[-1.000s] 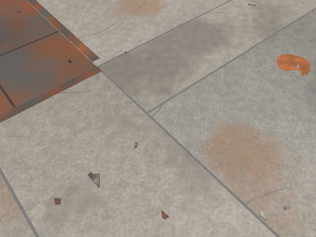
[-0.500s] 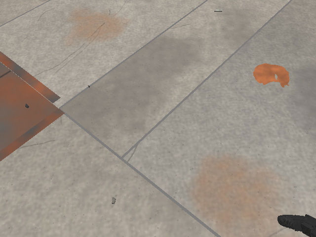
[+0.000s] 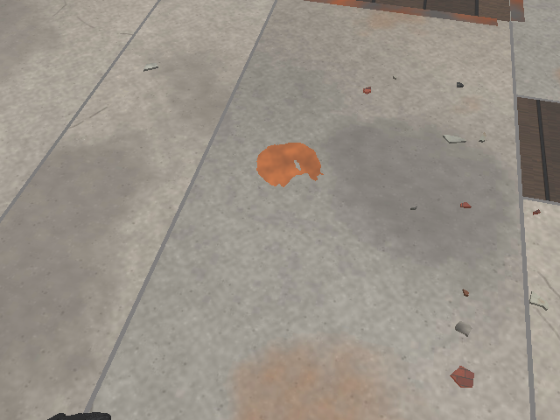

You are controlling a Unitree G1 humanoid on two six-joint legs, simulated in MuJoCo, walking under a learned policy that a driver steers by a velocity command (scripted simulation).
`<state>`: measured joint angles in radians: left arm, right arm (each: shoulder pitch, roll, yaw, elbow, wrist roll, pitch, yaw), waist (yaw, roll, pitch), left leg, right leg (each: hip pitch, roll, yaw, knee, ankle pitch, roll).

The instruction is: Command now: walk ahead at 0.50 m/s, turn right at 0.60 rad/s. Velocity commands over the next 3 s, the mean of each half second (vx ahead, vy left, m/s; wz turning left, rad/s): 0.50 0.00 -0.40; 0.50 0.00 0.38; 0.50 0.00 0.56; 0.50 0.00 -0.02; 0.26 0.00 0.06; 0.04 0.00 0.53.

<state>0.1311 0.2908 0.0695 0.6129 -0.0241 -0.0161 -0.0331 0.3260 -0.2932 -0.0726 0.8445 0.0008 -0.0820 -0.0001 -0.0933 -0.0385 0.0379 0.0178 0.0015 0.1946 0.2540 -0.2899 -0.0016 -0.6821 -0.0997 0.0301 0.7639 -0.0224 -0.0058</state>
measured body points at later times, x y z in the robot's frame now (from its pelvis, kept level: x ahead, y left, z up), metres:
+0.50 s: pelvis +0.28 -0.06 +0.00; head +0.30 -0.07 +0.45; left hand +0.41 +0.20 -0.10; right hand +0.42 -0.34 -0.10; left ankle +0.51 +0.07 -0.68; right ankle +0.20 -0.13 -0.74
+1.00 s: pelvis +0.58 -0.04 +0.01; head +0.62 -0.02 +0.45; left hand +0.78 +0.22 -0.08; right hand +0.66 -0.32 -0.10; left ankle +0.54 +0.04 -0.74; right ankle +0.76 -0.22 -0.68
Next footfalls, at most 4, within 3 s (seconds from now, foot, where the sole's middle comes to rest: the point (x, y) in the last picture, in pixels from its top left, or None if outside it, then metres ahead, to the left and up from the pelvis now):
0.12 right None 0.24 -0.13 -0.78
0.66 left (255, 372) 0.58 0.03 -0.78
1.16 right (318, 269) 0.86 -0.16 -0.78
1.66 left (190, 228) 1.04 0.20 -0.78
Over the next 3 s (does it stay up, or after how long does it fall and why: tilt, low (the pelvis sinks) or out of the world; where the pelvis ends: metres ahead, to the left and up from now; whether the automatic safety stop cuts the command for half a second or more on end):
stays up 1.32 0.20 0.00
